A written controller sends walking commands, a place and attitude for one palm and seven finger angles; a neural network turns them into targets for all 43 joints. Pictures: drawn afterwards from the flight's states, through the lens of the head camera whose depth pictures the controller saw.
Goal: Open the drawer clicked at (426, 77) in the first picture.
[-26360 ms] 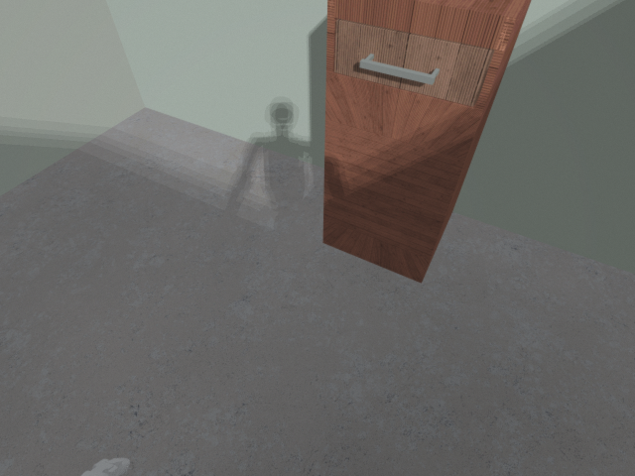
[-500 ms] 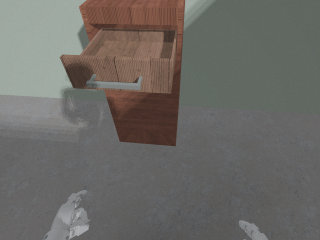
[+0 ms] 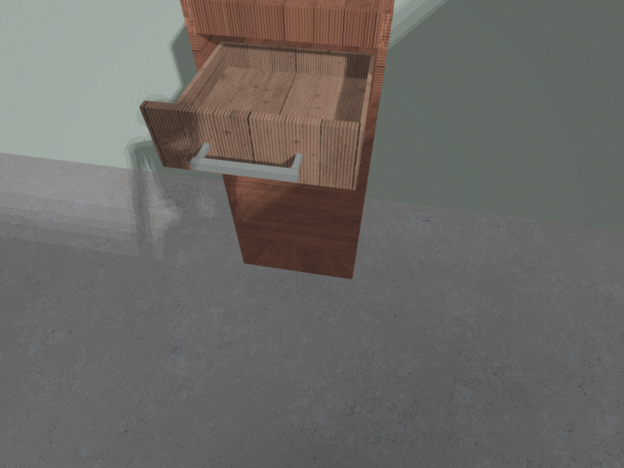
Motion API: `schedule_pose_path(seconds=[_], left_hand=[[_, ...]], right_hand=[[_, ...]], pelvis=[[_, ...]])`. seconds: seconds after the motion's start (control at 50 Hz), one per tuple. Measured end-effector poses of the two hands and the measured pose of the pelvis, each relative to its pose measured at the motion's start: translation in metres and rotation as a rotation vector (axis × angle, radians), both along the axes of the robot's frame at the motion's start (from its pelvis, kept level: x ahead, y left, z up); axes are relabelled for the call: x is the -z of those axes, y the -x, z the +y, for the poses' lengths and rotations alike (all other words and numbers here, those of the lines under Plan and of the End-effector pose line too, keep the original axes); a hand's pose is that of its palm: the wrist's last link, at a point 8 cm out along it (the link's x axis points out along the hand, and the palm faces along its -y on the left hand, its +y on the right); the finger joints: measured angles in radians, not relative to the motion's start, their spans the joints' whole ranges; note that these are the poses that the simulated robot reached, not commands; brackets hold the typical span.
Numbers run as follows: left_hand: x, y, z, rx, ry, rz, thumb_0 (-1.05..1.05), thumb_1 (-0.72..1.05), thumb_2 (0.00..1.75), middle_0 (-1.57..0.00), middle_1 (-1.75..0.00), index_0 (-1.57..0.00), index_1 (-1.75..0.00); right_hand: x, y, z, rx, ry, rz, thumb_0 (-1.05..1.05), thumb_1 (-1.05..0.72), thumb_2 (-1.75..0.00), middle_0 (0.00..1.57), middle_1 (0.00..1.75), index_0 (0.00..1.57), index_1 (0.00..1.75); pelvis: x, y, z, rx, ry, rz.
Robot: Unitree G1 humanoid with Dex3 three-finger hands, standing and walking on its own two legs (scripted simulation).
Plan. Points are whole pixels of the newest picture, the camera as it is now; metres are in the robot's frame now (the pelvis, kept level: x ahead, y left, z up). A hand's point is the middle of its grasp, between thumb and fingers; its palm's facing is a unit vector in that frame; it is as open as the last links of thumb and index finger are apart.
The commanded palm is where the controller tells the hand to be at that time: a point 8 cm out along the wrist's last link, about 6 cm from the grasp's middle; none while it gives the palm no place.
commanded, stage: let the arm hang, fingers relaxed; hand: left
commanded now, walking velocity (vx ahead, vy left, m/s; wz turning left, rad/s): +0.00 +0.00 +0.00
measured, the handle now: (247, 161) +0.58 +0.16 +0.04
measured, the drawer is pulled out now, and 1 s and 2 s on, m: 0.29 0.29 0.29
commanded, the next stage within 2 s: look to check the result in 0.40 s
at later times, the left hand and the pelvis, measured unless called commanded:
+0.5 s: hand out of the picture +0.00 +0.16 -0.18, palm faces +0.03 -0.98 -0.19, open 7.3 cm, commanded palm none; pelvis +0.01 -0.01 +0.00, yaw -1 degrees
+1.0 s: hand out of the picture +0.01 +0.14 -0.18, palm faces +0.03 -0.99 -0.17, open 7.4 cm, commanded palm none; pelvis +0.01 -0.02 +0.00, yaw -1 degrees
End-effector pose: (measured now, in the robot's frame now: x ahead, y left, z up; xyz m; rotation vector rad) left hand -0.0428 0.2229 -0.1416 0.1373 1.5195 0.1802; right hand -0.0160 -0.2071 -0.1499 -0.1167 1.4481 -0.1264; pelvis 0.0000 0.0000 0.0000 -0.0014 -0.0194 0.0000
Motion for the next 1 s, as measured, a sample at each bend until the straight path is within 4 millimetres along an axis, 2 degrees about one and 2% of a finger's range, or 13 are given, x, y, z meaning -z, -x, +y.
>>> schedule_pose_path(seconds=[0.12, 0.26, 0.48, 0.7, 1.0], left_hand=[[0.005, -0.034, -0.014, 0.021, 0.029, -0.095, 0.00, 0.91, 0.90, -0.20, -0.30, -0.20, -0.30], [0.005, -0.048, -0.011, 0.035, 0.017, -0.118, 0.01, 0.93, 0.90, -0.20, -0.30, -0.20, -0.30], [0.004, -0.041, -0.014, 0.024, 0.012, -0.092, 0.00, 0.91, 0.90, -0.20, -0.30, -0.20, -0.30], [0.005, -0.032, -0.025, 0.012, 0.029, -0.057, 0.00, 0.91, 0.90, -0.20, -0.30, -0.20, -0.30], [0.005, -0.044, -0.031, 0.014, 0.030, -0.072, 0.00, 0.91, 0.90, -0.20, -0.30, -0.20, -0.30]], right_hand=[[0.001, -0.004, 0.000, 0.012, 0.003, -0.019, 0.01, -0.92, -0.90, 0.20, 0.30, 0.20, 0.30], [0.000, -0.001, -0.003, 0.029, 0.006, -0.021, 0.00, -0.92, -0.90, 0.20, 0.30, 0.19, 0.30], [0.001, 0.007, -0.003, 0.036, -0.005, 0.015, 0.00, -0.91, -0.90, 0.20, 0.30, 0.19, 0.30], [0.000, 0.002, -0.008, 0.035, -0.002, 0.021, 0.00, -0.91, -0.90, 0.20, 0.30, 0.19, 0.30], [0.000, -0.013, -0.017, 0.030, 0.011, 0.000, 0.00, -0.91, -0.90, 0.20, 0.30, 0.19, 0.30]], pelvis=[[0.000, -0.002, -0.001, 0.005, -0.002, -0.011], [0.000, -0.004, -0.004, 0.009, -0.003, -0.014], [0.000, -0.007, -0.008, 0.009, -0.002, -0.012], [0.000, -0.009, -0.012, 0.009, -0.002, -0.008], [0.000, -0.015, -0.017, 0.011, -0.003, -0.004]])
